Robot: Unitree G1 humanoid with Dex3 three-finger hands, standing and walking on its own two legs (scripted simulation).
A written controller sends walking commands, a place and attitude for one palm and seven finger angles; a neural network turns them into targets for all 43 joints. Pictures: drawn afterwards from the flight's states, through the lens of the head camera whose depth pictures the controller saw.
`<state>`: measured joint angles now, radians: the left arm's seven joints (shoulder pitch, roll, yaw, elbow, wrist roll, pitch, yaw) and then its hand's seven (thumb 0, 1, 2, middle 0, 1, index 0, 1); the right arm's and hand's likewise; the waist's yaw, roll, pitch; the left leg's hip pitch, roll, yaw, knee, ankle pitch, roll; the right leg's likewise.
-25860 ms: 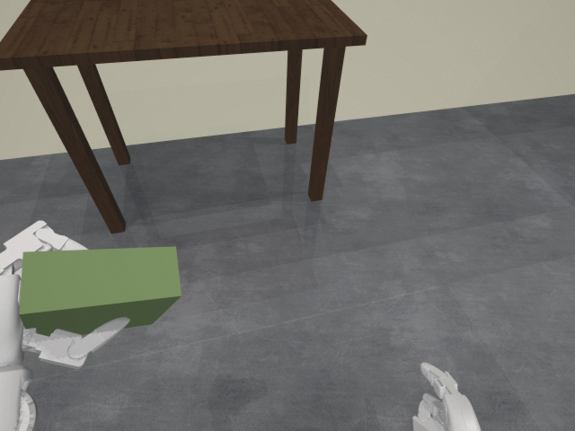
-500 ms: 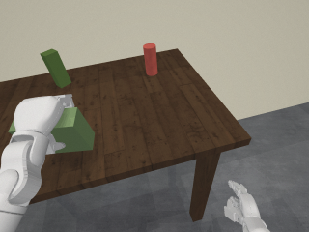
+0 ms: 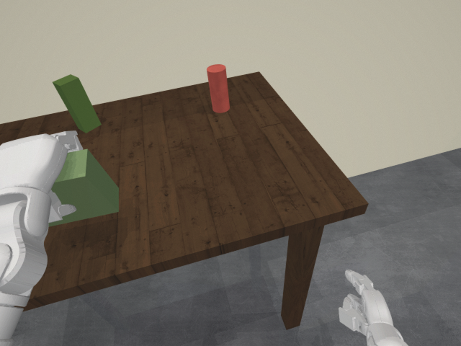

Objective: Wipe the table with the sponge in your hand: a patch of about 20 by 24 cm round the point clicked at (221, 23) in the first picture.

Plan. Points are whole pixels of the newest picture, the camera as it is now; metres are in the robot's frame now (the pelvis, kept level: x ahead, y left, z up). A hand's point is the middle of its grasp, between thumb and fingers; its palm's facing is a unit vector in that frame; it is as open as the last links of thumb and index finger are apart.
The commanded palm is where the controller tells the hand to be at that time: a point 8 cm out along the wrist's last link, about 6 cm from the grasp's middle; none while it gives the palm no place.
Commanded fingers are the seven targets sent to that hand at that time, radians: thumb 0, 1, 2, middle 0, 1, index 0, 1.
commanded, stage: move the sponge above the wiping area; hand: left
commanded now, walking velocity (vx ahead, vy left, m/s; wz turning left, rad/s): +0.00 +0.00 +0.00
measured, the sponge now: (68, 197) +0.27 +0.34 +0.14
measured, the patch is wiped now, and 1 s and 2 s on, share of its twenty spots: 0.05 0.05 0.05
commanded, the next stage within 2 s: lower the sponge onto the table in 1.76 s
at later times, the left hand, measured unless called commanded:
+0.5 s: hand (49, 168) +0.27 +0.34 +0.21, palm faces +0.25 +0.02 -0.97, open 9.5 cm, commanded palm +0.22 +0.33 +0.24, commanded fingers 0.00 0.10 1.30 -1.20 -1.60 -1.20 -1.60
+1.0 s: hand (42, 175) +0.26 +0.35 +0.20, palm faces +0.20 -0.02 -0.98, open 9.4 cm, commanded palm +0.21 +0.33 +0.24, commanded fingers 0.00 0.10 1.30 -1.20 -1.60 -1.20 -1.60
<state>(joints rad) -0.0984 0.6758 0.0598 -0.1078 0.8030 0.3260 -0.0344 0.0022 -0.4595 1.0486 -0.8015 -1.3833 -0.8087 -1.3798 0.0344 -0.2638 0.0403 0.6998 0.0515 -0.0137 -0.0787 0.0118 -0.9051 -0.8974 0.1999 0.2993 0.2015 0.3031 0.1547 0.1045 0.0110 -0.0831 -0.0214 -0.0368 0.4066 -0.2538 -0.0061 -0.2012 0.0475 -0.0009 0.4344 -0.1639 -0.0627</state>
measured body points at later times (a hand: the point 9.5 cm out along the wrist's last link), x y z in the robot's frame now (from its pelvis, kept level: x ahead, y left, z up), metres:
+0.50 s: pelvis +0.01 +0.01 +0.00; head +0.00 -0.04 +0.45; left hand +0.25 +0.34 +0.26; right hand +0.25 -0.18 -0.09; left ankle -0.02 +0.13 -0.74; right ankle +0.05 -0.08 -0.74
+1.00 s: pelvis +0.01 +0.02 +0.00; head +0.00 -0.03 +0.45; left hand +0.25 +0.35 +0.25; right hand +0.27 -0.16 -0.07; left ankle -0.02 +0.13 -0.74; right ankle +0.05 -0.08 -0.74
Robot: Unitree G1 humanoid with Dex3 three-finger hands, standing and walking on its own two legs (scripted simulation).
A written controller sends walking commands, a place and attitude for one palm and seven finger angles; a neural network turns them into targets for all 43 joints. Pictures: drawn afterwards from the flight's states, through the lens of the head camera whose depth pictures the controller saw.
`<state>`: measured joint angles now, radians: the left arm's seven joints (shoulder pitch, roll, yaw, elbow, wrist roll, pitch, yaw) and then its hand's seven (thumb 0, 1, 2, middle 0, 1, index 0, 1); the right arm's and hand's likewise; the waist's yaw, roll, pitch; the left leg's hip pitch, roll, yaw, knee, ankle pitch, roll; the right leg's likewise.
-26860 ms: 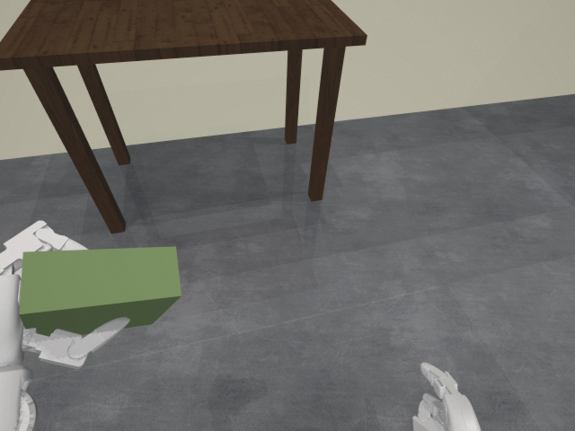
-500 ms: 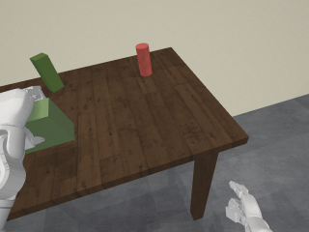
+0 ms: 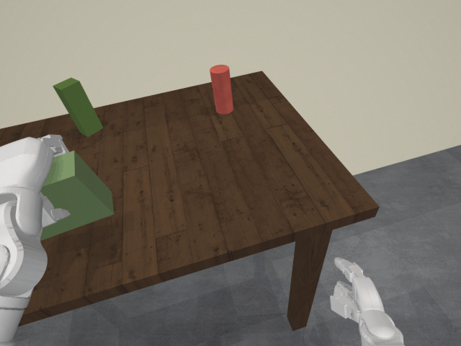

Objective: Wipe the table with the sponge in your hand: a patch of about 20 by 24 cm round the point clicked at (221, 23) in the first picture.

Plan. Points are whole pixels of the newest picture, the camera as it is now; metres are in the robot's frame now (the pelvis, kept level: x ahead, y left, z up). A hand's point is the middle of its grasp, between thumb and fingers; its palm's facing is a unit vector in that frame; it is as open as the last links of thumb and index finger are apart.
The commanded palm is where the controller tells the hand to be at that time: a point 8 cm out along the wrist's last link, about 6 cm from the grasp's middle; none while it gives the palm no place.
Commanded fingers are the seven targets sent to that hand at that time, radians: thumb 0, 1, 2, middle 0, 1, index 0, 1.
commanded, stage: move the sponge above the wiping area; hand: left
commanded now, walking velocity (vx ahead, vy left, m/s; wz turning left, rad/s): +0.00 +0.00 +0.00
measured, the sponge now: (60, 205) +0.26 +0.34 +0.14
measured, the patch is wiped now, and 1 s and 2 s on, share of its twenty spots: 0.05 0.05 0.05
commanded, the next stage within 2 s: lower the sponge onto the table in 0.76 s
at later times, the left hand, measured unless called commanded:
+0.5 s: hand (55, 201) +0.24 +0.32 +0.17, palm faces +0.09 -0.05 -0.99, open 9.4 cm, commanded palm +0.20 +0.31 +0.23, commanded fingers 0.00 0.10 1.30 -1.20 -1.60 -1.20 -1.60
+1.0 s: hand (68, 216) +0.24 +0.31 +0.14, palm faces -0.04 -0.06 -1.00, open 9.4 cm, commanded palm +0.21 +0.32 +0.24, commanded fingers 0.00 0.10 1.30 -1.20 -1.60 -1.20 -1.60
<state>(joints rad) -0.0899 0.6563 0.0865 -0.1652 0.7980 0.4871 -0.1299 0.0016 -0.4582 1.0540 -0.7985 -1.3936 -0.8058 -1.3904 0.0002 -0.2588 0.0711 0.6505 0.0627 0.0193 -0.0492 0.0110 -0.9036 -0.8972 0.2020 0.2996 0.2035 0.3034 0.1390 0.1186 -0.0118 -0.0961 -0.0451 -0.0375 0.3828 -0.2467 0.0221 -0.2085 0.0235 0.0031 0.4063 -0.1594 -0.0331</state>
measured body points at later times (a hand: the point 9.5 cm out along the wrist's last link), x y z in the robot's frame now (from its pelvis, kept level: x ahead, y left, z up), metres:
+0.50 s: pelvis -0.01 -0.01 +0.00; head -0.01 -0.06 +0.44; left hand +0.24 +0.32 +0.22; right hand +0.25 -0.20 -0.09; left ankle -0.02 +0.11 -0.74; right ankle +0.04 -0.10 -0.74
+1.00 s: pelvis -0.01 -0.01 +0.00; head -0.02 -0.06 +0.44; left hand +0.24 +0.31 +0.20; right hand +0.24 -0.21 -0.09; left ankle -0.02 +0.11 -0.74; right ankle +0.04 -0.10 -0.74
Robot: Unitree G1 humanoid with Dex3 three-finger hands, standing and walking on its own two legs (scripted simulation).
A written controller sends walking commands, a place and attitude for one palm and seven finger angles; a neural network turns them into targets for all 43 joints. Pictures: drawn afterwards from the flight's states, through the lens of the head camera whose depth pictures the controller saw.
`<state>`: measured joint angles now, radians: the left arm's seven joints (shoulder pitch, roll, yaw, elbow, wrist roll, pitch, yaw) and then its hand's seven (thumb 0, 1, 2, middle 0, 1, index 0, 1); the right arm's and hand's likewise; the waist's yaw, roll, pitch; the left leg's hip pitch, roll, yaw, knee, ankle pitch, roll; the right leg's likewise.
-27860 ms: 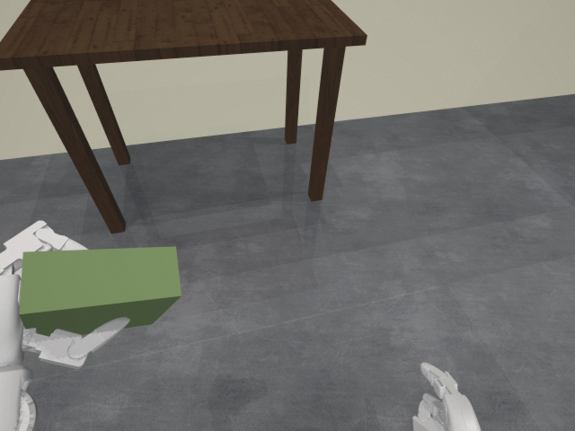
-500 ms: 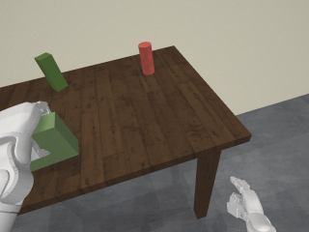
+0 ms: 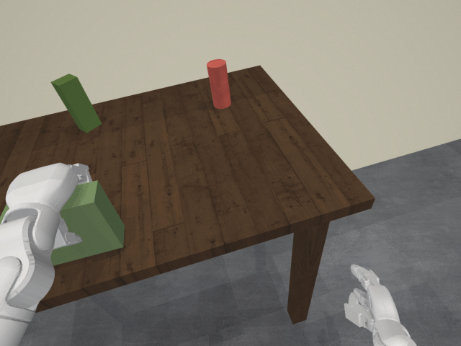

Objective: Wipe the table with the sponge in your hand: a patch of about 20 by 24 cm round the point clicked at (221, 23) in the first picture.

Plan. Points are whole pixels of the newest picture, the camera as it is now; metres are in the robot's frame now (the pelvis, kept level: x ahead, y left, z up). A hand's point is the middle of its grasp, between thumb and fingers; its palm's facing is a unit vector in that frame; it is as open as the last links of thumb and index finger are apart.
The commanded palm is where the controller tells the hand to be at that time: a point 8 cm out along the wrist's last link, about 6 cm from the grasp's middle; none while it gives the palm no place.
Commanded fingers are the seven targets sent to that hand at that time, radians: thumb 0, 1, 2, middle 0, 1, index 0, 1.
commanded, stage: lower the sponge onto the table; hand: left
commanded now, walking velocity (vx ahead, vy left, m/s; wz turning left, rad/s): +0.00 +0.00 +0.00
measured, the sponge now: (75, 232) +0.24 +0.32 +0.09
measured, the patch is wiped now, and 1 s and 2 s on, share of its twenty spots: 0.05 0.05 0.25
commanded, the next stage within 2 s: wipe forward along the first lane in 1.16 s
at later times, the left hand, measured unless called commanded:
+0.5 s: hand (72, 217) +0.24 +0.30 +0.14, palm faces -0.02 -0.04 -1.00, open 9.4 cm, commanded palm +0.22 +0.32 +0.22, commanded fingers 0.00 0.10 1.30 -1.20 -1.60 -1.20 -1.60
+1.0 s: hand (65, 216) +0.25 +0.32 +0.14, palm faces +0.05 -0.02 -1.00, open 9.4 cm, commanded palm +0.22 +0.32 +0.20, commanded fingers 0.00 0.10 1.30 -1.20 -1.60 -1.20 -1.60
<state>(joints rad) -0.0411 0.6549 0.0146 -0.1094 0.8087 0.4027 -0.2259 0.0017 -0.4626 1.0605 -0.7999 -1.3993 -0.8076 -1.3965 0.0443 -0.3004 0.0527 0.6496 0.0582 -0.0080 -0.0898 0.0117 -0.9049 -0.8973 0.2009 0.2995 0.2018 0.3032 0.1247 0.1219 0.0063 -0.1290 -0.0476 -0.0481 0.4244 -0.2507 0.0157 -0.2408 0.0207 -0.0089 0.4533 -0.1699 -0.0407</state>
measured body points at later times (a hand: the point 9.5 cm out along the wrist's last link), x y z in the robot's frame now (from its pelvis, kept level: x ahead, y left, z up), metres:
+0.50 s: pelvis +0.00 +0.01 +0.00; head +0.00 -0.04 +0.45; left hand +0.24 +0.30 +0.19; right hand +0.25 -0.20 -0.08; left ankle -0.01 +0.12 -0.74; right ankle +0.05 -0.09 -0.74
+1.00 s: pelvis +0.01 +0.01 +0.00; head +0.00 -0.03 +0.45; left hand +0.24 +0.31 +0.19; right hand +0.25 -0.19 -0.08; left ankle -0.01 +0.12 -0.74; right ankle +0.05 -0.09 -0.74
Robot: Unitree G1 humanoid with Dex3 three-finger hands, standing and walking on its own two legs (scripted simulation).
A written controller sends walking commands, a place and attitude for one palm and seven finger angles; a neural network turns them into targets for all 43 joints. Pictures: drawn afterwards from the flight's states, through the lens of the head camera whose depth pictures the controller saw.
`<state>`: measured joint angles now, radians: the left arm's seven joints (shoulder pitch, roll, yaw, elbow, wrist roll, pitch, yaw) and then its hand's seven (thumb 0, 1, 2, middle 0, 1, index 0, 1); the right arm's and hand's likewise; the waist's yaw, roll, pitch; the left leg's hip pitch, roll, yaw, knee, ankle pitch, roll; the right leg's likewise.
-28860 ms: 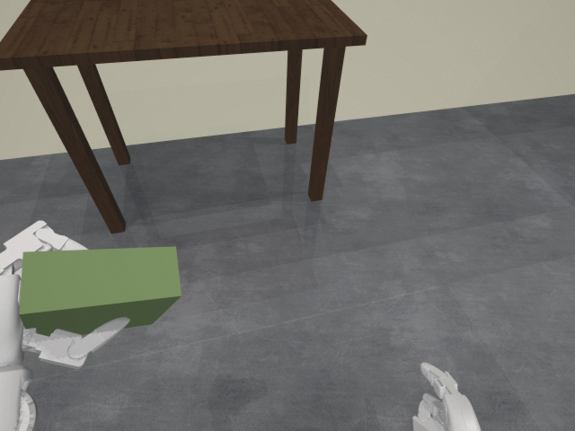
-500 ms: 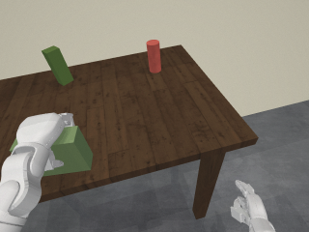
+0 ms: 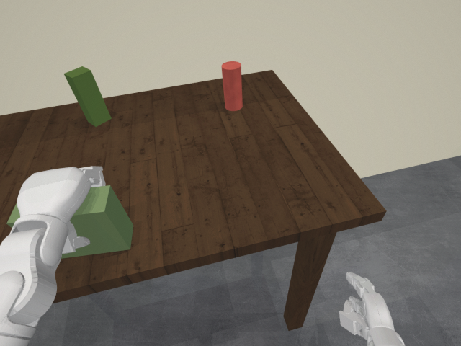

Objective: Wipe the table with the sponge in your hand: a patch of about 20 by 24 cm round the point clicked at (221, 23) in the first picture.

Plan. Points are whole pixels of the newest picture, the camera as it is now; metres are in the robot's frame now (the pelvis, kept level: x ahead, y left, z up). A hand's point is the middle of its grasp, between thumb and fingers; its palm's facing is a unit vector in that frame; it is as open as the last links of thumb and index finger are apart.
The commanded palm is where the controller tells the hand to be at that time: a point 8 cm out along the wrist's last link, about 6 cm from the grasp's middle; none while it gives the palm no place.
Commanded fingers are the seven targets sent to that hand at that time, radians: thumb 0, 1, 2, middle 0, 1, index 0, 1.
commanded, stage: lower the sponge onto the table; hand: left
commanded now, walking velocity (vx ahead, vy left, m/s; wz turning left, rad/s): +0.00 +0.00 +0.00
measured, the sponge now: (84, 230) +0.24 +0.32 +0.08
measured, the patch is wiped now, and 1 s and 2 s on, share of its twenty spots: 0.05 0.25 0.50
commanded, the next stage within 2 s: wipe forward along the first lane in 0.16 s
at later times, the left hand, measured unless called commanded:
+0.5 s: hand (74, 202) +0.26 +0.32 +0.13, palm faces +0.02 -0.01 -1.00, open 9.4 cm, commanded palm +0.24 +0.32 +0.18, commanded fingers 0.00 0.10 1.30 -1.20 -1.60 -1.20 -1.60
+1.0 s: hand (82, 176) +0.32 +0.35 +0.13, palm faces -0.04 +0.00 -1.00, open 9.5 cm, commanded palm +0.30 +0.35 +0.16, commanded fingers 0.00 0.10 1.30 -1.20 -1.60 -1.20 -1.60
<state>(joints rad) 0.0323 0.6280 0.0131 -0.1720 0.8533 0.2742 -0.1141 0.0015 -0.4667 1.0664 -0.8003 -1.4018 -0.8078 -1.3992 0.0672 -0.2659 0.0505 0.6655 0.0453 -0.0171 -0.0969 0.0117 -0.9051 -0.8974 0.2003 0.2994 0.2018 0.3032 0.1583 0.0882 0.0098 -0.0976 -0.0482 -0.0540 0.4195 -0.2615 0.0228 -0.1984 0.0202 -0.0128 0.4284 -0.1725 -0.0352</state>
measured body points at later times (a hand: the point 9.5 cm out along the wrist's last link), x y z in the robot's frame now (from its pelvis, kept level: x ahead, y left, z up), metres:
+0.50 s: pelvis +0.00 -0.01 +0.00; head +0.00 -0.05 +0.45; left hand +0.25 +0.32 +0.19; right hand +0.24 -0.23 -0.09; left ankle -0.02 +0.11 -0.74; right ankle +0.04 -0.10 -0.74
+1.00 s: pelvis +0.00 -0.02 -0.01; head +0.02 -0.05 +0.44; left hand +0.32 +0.35 +0.18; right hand +0.17 -0.27 -0.12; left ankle -0.02 +0.11 -0.74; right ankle +0.04 -0.10 -0.74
